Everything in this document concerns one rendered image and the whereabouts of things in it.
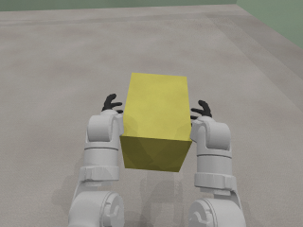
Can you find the carton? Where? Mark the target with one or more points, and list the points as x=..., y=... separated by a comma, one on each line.
x=156, y=123

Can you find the left robot forearm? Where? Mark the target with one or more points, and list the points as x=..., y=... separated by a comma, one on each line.
x=100, y=152

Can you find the robot right hand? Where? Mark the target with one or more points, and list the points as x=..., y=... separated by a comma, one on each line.
x=205, y=112

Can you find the robot left hand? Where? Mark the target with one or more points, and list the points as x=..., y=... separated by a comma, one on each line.
x=109, y=106

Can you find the left robot upper arm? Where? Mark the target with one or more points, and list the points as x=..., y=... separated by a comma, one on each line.
x=97, y=209

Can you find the right robot forearm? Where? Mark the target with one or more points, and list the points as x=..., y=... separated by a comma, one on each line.
x=214, y=159

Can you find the right robot upper arm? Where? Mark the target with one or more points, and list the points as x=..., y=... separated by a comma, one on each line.
x=207, y=212

